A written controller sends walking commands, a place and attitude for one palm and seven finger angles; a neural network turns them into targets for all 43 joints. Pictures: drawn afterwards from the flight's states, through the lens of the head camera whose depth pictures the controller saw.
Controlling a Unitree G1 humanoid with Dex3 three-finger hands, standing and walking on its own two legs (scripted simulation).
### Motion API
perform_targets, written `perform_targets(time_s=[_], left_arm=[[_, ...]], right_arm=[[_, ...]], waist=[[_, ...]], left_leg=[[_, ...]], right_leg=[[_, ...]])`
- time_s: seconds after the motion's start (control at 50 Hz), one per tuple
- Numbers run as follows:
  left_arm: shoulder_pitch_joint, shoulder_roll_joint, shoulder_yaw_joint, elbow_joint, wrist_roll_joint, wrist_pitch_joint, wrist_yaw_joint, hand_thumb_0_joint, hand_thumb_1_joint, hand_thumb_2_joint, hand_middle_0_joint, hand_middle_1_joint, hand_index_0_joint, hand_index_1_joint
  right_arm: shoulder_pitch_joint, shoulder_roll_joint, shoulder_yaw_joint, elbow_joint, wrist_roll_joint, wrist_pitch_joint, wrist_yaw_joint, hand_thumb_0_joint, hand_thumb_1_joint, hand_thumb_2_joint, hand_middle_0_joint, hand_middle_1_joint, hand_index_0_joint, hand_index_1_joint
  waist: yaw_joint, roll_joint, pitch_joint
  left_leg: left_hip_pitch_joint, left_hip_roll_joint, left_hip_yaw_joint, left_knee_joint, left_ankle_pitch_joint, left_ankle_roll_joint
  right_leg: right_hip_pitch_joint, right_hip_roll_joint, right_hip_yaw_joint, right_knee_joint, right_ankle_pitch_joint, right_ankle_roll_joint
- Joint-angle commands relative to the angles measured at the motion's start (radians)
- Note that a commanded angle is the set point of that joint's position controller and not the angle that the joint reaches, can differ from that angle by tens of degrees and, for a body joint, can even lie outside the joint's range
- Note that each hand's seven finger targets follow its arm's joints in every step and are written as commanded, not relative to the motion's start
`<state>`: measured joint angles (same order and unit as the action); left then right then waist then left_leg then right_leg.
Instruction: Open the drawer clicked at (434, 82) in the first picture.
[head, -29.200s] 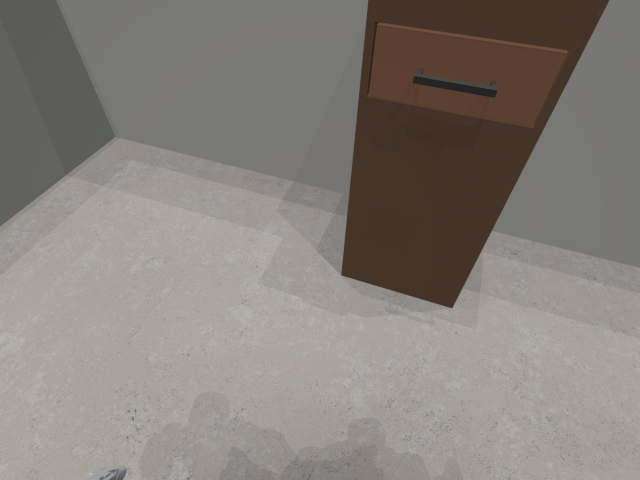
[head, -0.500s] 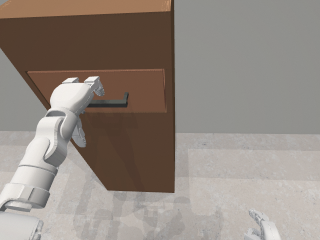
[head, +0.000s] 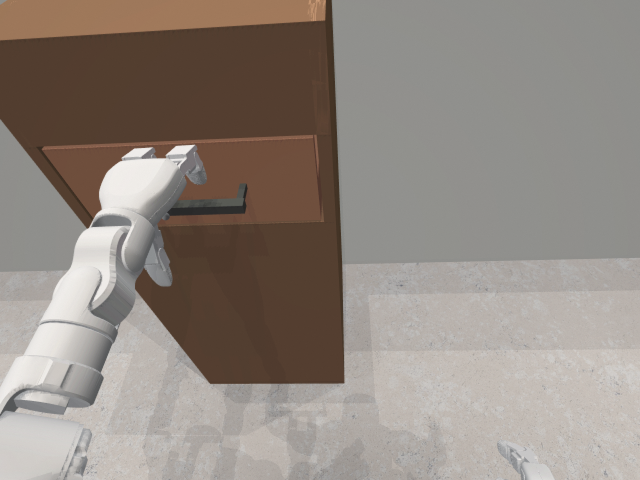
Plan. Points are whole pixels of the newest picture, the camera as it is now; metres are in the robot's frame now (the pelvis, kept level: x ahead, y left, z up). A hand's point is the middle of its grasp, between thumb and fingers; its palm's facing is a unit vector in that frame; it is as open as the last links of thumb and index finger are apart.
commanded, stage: re-aim the fingers above the handle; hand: left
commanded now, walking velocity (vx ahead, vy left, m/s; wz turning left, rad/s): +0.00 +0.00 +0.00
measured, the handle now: (188, 199) +0.48 +0.24 +0.08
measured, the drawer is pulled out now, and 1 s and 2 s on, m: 0.00 0.00 0.00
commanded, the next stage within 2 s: lower the fingers behind the handle in 1.46 s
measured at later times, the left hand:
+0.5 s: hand (163, 212) +0.40 +0.23 +0.13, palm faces +0.02 -0.03 -1.00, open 13.8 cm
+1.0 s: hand (171, 217) +0.39 +0.22 +0.13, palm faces +0.00 -0.05 -1.00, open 13.8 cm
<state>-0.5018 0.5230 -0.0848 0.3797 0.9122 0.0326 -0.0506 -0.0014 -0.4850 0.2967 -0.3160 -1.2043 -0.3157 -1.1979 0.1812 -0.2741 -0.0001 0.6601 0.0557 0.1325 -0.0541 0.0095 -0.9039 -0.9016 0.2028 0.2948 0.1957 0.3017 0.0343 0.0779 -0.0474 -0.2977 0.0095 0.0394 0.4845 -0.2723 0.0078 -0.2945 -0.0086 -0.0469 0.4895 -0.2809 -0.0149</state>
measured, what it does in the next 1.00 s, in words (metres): stands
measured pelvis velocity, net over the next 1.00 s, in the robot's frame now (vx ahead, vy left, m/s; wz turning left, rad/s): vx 0.01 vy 0.00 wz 0.00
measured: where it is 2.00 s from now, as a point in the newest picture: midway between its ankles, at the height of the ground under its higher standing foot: outside the picture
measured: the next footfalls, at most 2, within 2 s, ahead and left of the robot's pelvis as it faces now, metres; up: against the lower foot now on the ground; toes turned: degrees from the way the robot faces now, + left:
none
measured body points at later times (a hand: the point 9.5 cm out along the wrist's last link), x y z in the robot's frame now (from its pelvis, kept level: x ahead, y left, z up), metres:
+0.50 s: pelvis +0.00 +0.00 +0.00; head +0.02 -0.03 +0.45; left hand +0.39 +0.23 +0.19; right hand +0.15 -0.25 -0.12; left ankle -0.02 +0.11 -0.74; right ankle -0.02 -0.11 -0.74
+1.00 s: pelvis +0.01 +0.00 +0.00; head +0.03 -0.04 +0.45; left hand +0.39 +0.22 +0.18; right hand +0.16 -0.25 -0.13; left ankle -0.02 +0.11 -0.74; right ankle -0.02 -0.11 -0.74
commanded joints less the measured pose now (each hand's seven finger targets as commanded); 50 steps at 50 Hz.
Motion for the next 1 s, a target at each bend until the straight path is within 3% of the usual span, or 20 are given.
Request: perform_targets(time_s=[0.0,0.04,0.1,0.14,0.2,0.24,0.26,0.36,0.38,0.44,0.46,0.54,0.58,0.64,0.68,0.76,0.84,0.88,0.96,0.98], left_arm=[[-0.447,0.301,0.166,-0.136,0.008,0.018,0.063,0.0,-0.5,0.3,-0.3,-1.2,-0.3,-1.2],[-0.456,0.257,0.118,-0.106,0.01,0.029,0.053,0.0,-0.5,0.3,-0.3,-1.2,-0.3,-1.2],[-0.47,0.215,0.066,-0.173,0.006,0.025,0.029,0.0,-0.5,0.3,-0.3,-1.2,-0.3,-1.2],[-0.436,0.2,0.061,-0.179,0.0,0.023,0.017,0.0,-0.5,0.3,-0.3,-1.2,-0.3,-1.2],[-0.442,0.248,0.106,-0.141,-0.005,0.02,0.016,0.0,-0.5,0.3,-0.3,-1.2,-0.3,-1.2],[-0.417,0.301,0.163,-0.124,0.002,0.013,0.027,0.0,-0.5,0.3,-0.3,-1.2,-0.3,-1.2],[-0.433,0.28,0.145,-0.125,0.006,0.012,0.031,0.0,-0.5,0.3,-0.3,-1.2,-0.3,-1.2],[-0.458,0.334,0.195,-0.119,0.018,-0.001,0.058,0.0,-0.5,0.3,-0.3,-1.2,-0.3,-1.2],[-0.447,0.285,0.15,-0.163,0.01,0.0,0.053,0.0,-0.5,0.3,-0.3,-1.2,-0.3,-1.2],[-0.468,0.136,0.013,-0.201,-0.004,0.017,0.042,0.0,-0.5,0.3,-0.3,-1.2,-0.3,-1.2],[-0.469,0.173,0.042,-0.19,-0.001,0.026,0.043,0.0,-0.5,0.3,-0.3,-1.2,-0.3,-1.2],[-0.509,0.175,0.031,-0.151,0.008,0.048,0.04,0.0,-0.5,0.3,-0.3,-1.2,-0.3,-1.2],[-0.527,0.241,0.086,-0.154,0.014,0.047,0.051,0.0,-0.5,0.3,-0.3,-1.2,-0.3,-1.2],[-0.52,0.236,0.102,-0.104,0.015,0.05,0.063,0.0,-0.5,0.3,-0.3,-1.2,-0.3,-1.2],[-0.503,0.311,0.168,-0.075,0.025,0.052,0.068,0.0,-0.5,0.3,-0.3,-1.2,-0.3,-1.2],[-0.419,0.26,0.138,-0.111,0.024,0.06,0.054,0.0,-0.5,0.3,-0.3,-1.2,-0.3,-1.2],[-0.355,0.215,0.098,-0.147,0.009,0.066,0.014,0.0,-0.5,0.3,-0.3,-1.2,-0.3,-1.2],[-0.374,0.175,0.054,-0.24,0.0,0.055,-0.001,0.0,-0.5,0.3,-0.3,-1.2,-0.3,-1.2],[-0.387,0.223,0.106,-0.278,-0.012,0.035,0.015,0.0,-0.5,0.3,-0.3,-1.2,-0.3,-1.2],[-0.393,0.261,0.138,-0.274,-0.012,0.031,0.023,0.0,-0.5,0.3,-0.3,-1.2,-0.3,-1.2]], right_arm=[[-0.082,-0.116,-0.037,-0.121,0.003,-0.046,-0.008,0.0,-0.9,-0.9,0.2,0.3,0.2,0.3],[-0.082,-0.119,-0.039,-0.118,0.007,-0.045,-0.01,0.0,-0.9,-0.9,0.2,0.3,0.2,0.3],[-0.081,-0.116,-0.042,-0.138,0.006,-0.048,-0.007,0.0,-0.9,-0.9,0.2,0.3,0.2,0.3],[-0.082,-0.116,-0.041,-0.143,0.006,-0.046,-0.007,0.0,-0.9,-0.9,0.2,0.3,0.2,0.3],[-0.08,-0.121,-0.037,-0.134,0.007,-0.044,-0.01,0.0,-0.9,-0.9,0.2,0.3,0.2,0.3],[-0.083,-0.121,-0.033,-0.131,0.006,-0.042,-0.013,0.0,-0.9,-0.9,0.2,0.3,0.2,0.3],[-0.088,-0.117,-0.031,-0.132,0.006,-0.042,-0.012,0.0,-0.9,-0.9,0.2,0.3,0.2,0.3],[-0.08,-0.114,-0.038,-0.126,0.003,-0.048,-0.014,0.0,-0.9,-0.9,0.2,0.3,0.2,0.3],[-0.086,-0.114,-0.038,-0.139,0.002,-0.05,-0.008,0.0,-0.9,-0.9,0.2,0.3,0.2,0.3],[-0.086,-0.106,-0.044,-0.14,0.007,-0.055,-0.001,0.0,-0.9,-0.9,0.2,0.3,0.2,0.3],[-0.085,-0.111,-0.045,-0.135,0.007,-0.055,-0.002,0.0,-0.9,-0.9,0.2,0.3,0.2,0.3],[-0.087,-0.113,-0.034,-0.125,0.009,-0.051,-0.008,0.0,-0.9,-0.9,0.2,0.3,0.2,0.3],[-0.089,-0.119,-0.033,-0.119,0.005,-0.048,-0.011,0.0,-0.9,-0.9,0.2,0.3,0.2,0.3],[-0.09,-0.108,-0.027,-0.113,0.006,-0.047,-0.012,0.0,-0.9,-0.9,0.2,0.3,0.2,0.3],[-0.091,-0.117,-0.027,-0.113,0.002,-0.041,-0.013,0.0,-0.9,-0.9,0.2,0.3,0.2,0.3],[-0.102,-0.108,-0.03,-0.137,0.003,-0.04,-0.002,0.0,-0.9,-0.9,0.2,0.3,0.2,0.3],[-0.107,-0.117,-0.032,-0.152,0.007,-0.032,0.006,0.0,-0.9,-0.9,0.2,0.3,0.2,0.3],[-0.112,-0.114,-0.037,-0.167,0.005,-0.036,0.008,0.0,-0.9,-0.9,0.2,0.3,0.2,0.3],[-0.104,-0.11,-0.04,-0.148,0.003,-0.045,0.002,0.0,-0.9,-0.9,0.2,0.3,0.2,0.3],[-0.102,-0.118,-0.039,-0.14,0.002,-0.044,0.0,0.0,-0.9,-0.9,0.2,0.3,0.2,0.3]], waist=[[-0.002,-0.054,-0.32],[-0.015,-0.053,-0.294],[-0.021,-0.041,-0.343],[-0.019,-0.047,-0.327],[-0.016,-0.074,-0.283],[0.004,-0.08,-0.292],[0.002,-0.072,-0.291],[0.007,-0.048,-0.334],[0.007,-0.022,-0.359],[-0.03,-0.041,-0.33],[-0.029,-0.033,-0.319],[-0.028,-0.058,-0.309],[-0.014,-0.05,-0.335],[-0.006,-0.08,-0.323],[0.011,-0.077,-0.346],[0.016,-0.063,-0.36],[0.002,-0.093,-0.317],[-0.009,-0.063,-0.339],[-0.01,-0.069,-0.323],[-0.006,-0.076,-0.329]], left_leg=[[0.106,-0.032,-0.01,-0.029,0.343,0.027],[0.112,-0.028,-0.009,-0.032,0.326,0.028],[0.15,-0.03,-0.015,-0.023,0.351,0.034],[0.151,-0.03,-0.017,-0.023,0.368,0.033],[0.119,-0.028,-0.015,-0.032,0.322,0.032],[0.098,-0.032,-0.01,-0.035,0.331,0.032],[0.098,-0.032,-0.008,-0.035,0.333,0.03],[0.109,-0.031,-0.001,-0.027,0.368,0.031],[0.128,-0.033,-0.001,-0.026,0.388,0.03],[0.168,-0.025,-0.011,-0.021,0.383,0.032],[0.172,-0.023,-0.013,-0.022,0.37,0.03],[0.154,-0.029,-0.018,-0.029,0.336,0.029],[0.152,-0.032,-0.016,-0.03,0.348,0.027],[0.128,-0.031,-0.01,-0.033,0.362,0.028],[0.114,-0.029,-0.005,-0.036,0.377,0.024],[0.121,-0.028,0.006,-0.027,0.432,0.029],[0.113,-0.028,0.003,-0.028,0.418,0.033],[0.157,-0.028,-0.002,-0.018,0.448,0.035],[0.154,-0.032,-0.006,-0.01,0.429,0.034],[0.147,-0.034,-0.008,-0.014,0.423,0.031]], right_leg=[[0.145,0.02,0.024,-0.038,0.323,-0.015],[0.118,0.021,0.022,-0.044,0.305,-0.016],[0.124,0.02,0.025,-0.04,0.319,-0.017],[0.119,0.022,0.021,-0.036,0.338,-0.018],[0.115,0.02,0.024,-0.049,0.309,-0.016],[0.145,0.019,0.026,-0.044,0.327,-0.017],[0.14,0.018,0.025,-0.043,0.327,-0.016],[0.166,0.019,0.032,-0.035,0.366,-0.016],[0.178,0.017,0.034,-0.037,0.38,-0.017],[0.102,0.023,0.022,-0.039,0.347,-0.015],[0.091,0.025,0.022,-0.044,0.331,-0.017],[0.095,0.023,0.021,-0.047,0.305,-0.02],[0.129,0.02,0.027,-0.046,0.318,-0.022],[0.147,0.018,0.024,-0.039,0.35,-0.019],[0.187,0.016,0.029,-0.037,0.37,-0.02],[0.207,0.014,0.031,-0.023,0.45,-0.016],[0.186,0.015,0.029,-0.028,0.446,-0.011],[0.172,0.016,0.028,-0.029,0.444,-0.014],[0.153,0.019,0.029,-0.03,0.442,-0.012],[0.168,0.019,0.03,-0.032,0.429,-0.014]])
